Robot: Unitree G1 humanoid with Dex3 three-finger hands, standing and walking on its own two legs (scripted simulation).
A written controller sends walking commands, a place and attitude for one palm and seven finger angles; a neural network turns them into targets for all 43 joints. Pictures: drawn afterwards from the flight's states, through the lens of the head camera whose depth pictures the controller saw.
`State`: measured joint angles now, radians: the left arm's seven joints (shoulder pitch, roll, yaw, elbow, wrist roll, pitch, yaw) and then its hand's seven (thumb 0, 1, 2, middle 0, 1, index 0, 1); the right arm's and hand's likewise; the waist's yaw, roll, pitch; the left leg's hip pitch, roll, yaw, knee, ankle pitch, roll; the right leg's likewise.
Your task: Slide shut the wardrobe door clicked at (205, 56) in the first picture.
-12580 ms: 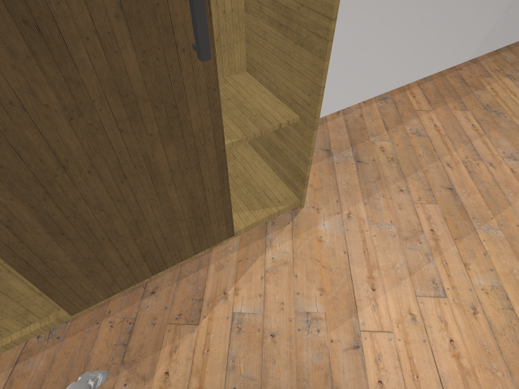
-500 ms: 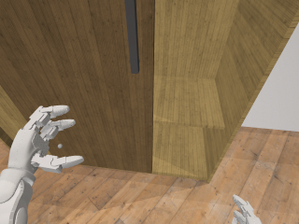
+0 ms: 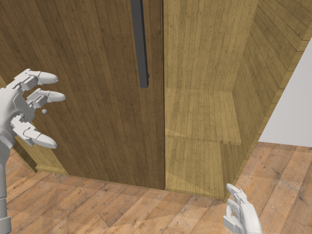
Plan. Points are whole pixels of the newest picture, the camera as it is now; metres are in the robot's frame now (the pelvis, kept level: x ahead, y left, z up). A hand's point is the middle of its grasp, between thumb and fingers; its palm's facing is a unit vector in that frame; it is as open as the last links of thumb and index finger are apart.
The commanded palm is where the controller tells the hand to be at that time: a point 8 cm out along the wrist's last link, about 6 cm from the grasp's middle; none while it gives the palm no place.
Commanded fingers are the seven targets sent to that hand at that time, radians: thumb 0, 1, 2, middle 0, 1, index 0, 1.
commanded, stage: raise the hand with hooked fingers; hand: left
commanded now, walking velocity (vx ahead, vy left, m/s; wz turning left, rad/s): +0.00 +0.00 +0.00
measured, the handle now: (142, 44) +0.56 +0.12 +0.26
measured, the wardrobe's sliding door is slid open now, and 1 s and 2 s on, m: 0.38 0.38 0.38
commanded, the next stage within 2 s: move the hooked fingers beside the handle in 0.58 s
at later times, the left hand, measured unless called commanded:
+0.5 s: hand (38, 97) +0.28 +0.28 +0.25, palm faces +0.11 -0.99 -0.10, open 14.0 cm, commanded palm +0.25 +0.31 +0.26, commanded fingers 0.00 -0.50 0.30 -0.30 -1.20 -0.30 -1.20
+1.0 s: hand (61, 94) +0.32 +0.26 +0.24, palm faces +0.03 -0.99 -0.11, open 14.0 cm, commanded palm +0.30 +0.31 +0.25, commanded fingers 0.00 -0.50 0.30 -0.30 -1.20 -0.30 -1.20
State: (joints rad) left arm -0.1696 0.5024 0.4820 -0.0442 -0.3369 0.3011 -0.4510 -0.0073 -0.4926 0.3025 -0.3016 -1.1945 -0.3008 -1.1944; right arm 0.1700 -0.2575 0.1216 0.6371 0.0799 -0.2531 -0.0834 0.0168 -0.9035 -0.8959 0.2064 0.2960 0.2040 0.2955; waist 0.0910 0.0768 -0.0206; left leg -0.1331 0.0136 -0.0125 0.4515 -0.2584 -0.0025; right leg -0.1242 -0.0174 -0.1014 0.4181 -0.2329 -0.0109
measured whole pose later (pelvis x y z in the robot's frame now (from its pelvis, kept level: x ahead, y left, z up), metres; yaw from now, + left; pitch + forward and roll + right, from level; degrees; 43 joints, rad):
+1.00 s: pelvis +0.00 +0.00 +0.00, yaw +0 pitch -2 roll +0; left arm -0.40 0.52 0.43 0.18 -0.27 0.35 -0.43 -0.01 -0.50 0.30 -0.30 -1.20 -0.30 -1.20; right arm 0.17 -0.28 0.11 0.66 0.10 -0.21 -0.09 0.02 -0.90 -0.90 0.21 0.30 0.20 0.30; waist 0.06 0.07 -0.02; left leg -0.15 0.01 -0.01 0.44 -0.25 0.00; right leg -0.15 -0.02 -0.10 0.42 -0.23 -0.01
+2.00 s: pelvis +0.02 +0.01 +0.00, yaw -2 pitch +2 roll +0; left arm -0.76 0.46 0.34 0.60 -0.19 0.23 -0.27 -0.01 -0.50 0.30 -0.30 -1.20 -0.30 -1.20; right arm 0.26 -0.27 0.06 0.69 0.08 -0.14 -0.09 0.02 -0.91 -0.90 0.20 0.30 0.20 0.30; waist -0.01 0.05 -0.05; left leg -0.19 0.01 0.02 0.43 -0.26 0.01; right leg -0.20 -0.02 -0.07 0.41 -0.23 0.00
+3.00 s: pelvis +0.02 +0.01 +0.00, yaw -3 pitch +5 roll -1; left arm -0.96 0.46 0.35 0.91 -0.11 0.08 -0.20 -0.01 -0.50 0.30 -0.30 -1.20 -0.30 -1.20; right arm 0.32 -0.27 0.04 0.70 0.06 -0.14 -0.07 0.01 -0.91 -0.90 0.21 0.30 0.20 0.30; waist -0.06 0.04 -0.06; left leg -0.25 0.02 0.04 0.44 -0.27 0.01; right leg -0.27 -0.01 -0.04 0.41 -0.23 0.00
